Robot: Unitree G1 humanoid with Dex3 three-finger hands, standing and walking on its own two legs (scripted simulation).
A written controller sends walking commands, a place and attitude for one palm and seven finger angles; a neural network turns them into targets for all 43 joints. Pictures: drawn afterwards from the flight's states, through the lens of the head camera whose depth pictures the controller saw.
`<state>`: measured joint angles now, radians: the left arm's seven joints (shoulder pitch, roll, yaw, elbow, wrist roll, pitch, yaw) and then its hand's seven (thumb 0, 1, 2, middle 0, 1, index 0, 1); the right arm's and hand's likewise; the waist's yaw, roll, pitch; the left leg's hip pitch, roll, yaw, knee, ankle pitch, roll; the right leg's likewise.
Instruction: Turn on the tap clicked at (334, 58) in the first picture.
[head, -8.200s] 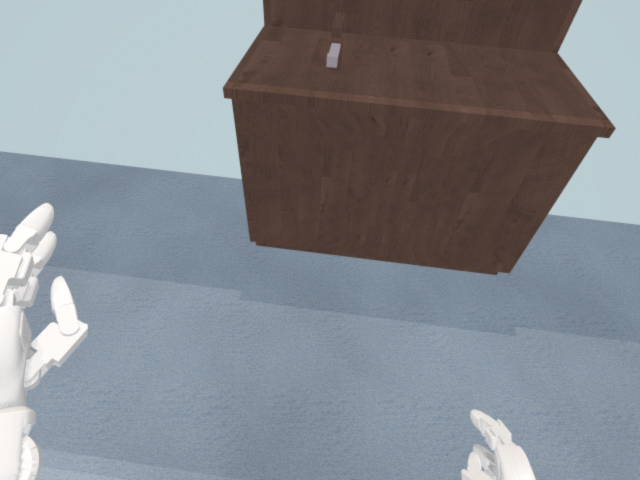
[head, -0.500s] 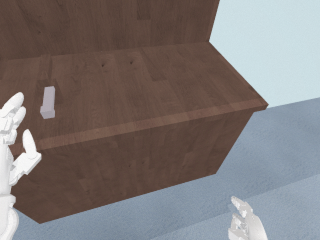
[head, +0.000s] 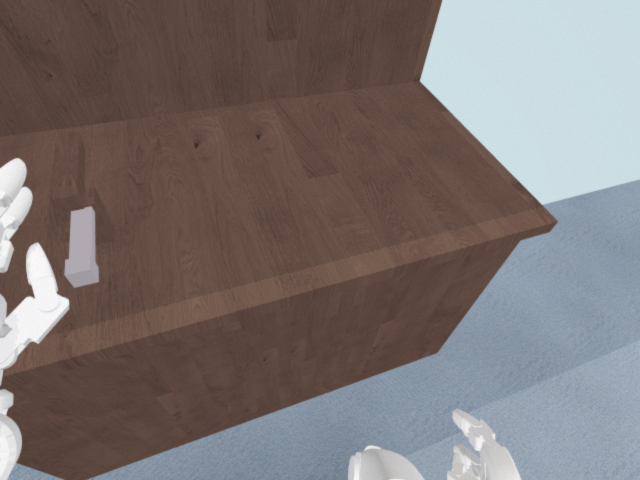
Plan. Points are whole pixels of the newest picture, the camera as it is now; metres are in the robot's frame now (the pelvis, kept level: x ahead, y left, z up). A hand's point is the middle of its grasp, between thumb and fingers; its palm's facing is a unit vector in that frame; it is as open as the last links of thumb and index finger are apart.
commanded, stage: come to a stop and stand still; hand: left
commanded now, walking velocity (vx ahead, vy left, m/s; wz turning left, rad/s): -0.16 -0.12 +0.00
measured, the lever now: (82, 271) +0.34 +0.32 +0.06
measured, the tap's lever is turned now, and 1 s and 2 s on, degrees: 0 0 0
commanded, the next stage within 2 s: look again from close up in 1.30 s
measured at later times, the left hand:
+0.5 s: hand out of the picture +0.22 +0.30 +0.19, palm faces +0.49 -0.82 -0.31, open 7.4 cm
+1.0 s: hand (19, 279) +0.26 +0.30 +0.16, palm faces +0.27 -0.85 -0.46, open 7.4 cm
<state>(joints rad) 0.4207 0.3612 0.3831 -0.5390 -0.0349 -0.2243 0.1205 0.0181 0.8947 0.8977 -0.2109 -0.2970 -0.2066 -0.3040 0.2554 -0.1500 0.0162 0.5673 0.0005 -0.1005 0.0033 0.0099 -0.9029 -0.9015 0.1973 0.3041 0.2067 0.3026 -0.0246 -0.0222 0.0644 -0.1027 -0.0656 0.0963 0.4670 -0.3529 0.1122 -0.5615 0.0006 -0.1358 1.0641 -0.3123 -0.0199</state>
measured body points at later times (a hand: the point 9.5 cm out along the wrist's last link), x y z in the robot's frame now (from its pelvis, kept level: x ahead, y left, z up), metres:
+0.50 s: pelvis +0.01 +0.03 +0.00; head +0.00 +0.06 +0.45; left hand +0.18 +0.34 +0.21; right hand +0.20 -0.17 -0.05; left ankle +0.08 +0.15 -0.73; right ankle +0.04 -0.07 -0.70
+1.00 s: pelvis +0.03 +0.06 +0.00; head +0.08 +0.08 +0.45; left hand +0.24 +0.34 +0.18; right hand +0.19 -0.19 -0.07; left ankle +0.08 +0.15 -0.74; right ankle +0.01 -0.07 -0.73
